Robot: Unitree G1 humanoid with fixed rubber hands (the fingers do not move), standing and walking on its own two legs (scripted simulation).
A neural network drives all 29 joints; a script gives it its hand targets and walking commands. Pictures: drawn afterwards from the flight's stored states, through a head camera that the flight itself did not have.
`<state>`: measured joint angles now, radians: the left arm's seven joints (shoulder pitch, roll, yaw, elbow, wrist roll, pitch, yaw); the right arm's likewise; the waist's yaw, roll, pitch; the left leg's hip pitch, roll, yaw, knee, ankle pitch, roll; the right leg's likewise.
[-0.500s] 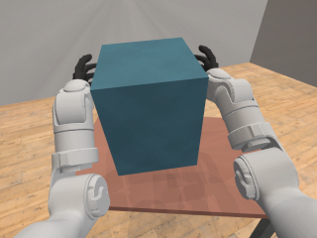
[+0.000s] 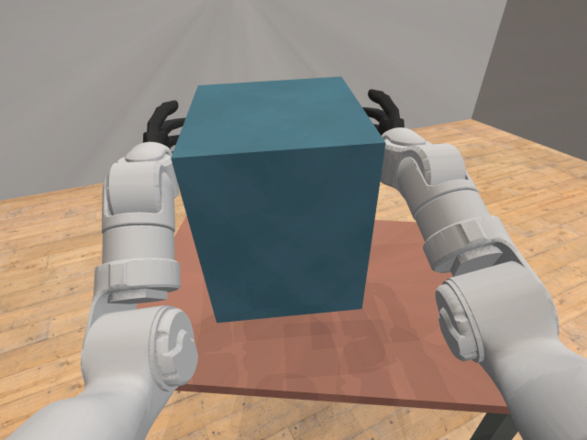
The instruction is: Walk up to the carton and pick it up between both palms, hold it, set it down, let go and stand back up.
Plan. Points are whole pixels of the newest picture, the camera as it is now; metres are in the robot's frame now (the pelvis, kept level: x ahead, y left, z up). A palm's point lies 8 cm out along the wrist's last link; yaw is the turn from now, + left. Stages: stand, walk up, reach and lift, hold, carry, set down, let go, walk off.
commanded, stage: hold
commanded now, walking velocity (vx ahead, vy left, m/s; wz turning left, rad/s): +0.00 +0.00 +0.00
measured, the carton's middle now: (280, 197) +0.37 +0.00 +0.23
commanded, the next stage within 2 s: none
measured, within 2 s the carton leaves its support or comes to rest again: neither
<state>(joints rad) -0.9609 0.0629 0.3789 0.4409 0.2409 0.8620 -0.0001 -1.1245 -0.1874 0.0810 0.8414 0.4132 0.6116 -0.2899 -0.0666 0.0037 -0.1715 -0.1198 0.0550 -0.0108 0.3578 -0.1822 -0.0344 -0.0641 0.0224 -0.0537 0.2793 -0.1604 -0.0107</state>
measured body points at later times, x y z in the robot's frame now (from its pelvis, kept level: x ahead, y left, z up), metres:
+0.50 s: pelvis +0.00 +0.01 +0.00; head -0.09 +0.03 +0.44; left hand +0.38 +0.17 +0.29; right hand +0.38 -0.13 +0.31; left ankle +0.01 +0.14 -0.75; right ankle +0.00 -0.11 -0.75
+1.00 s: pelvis +0.00 +0.00 +0.00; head -0.09 +0.01 +0.44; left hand +0.38 +0.16 +0.29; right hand +0.39 -0.14 +0.30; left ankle +0.01 +0.14 -0.75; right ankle +0.00 -0.11 -0.75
